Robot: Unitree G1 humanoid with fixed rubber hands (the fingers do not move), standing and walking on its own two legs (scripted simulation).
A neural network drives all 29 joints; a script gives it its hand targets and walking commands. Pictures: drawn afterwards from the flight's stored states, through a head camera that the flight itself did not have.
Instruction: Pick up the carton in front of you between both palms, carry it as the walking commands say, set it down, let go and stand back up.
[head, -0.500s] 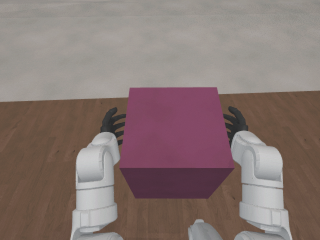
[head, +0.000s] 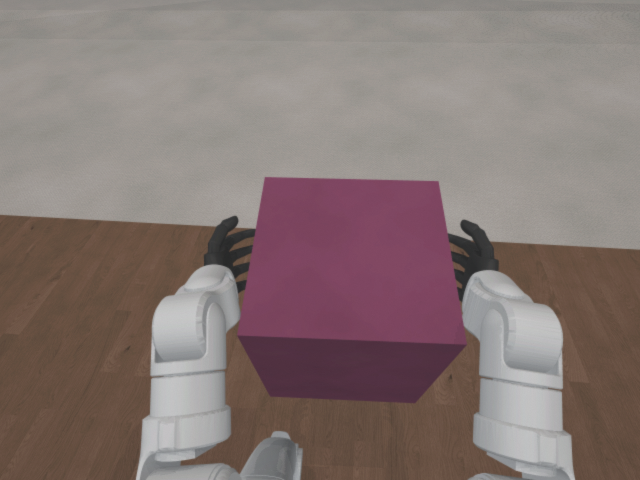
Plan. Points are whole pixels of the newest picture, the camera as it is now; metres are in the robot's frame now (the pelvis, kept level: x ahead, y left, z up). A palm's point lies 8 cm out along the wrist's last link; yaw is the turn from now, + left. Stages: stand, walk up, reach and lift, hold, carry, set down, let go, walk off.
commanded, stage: carry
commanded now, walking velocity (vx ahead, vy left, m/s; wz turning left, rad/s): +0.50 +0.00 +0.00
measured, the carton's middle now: (346, 299) +0.34 +0.02 +0.01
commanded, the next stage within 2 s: none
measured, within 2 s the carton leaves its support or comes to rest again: neither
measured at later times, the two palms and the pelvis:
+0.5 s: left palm (275, 127) +0.66 +0.16 +0.05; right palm (448, 136) +0.64 -0.14 +0.06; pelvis +0.31 +0.04 -0.03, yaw -2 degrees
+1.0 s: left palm (300, 66) +0.94 +0.16 +0.02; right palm (430, 67) +0.96 -0.14 +0.01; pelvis +0.62 -0.01 -0.07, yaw +0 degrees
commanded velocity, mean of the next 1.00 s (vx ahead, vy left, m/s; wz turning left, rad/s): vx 0.50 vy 0.00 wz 0.00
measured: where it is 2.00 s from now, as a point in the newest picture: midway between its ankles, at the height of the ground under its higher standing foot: (348, 222)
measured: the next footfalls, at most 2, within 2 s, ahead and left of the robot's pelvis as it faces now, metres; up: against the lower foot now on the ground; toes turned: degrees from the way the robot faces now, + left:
left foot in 0.20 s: +0.31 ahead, +0.09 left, -0.04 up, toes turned +3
right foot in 0.70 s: +0.62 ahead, -0.05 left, -0.07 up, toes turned -5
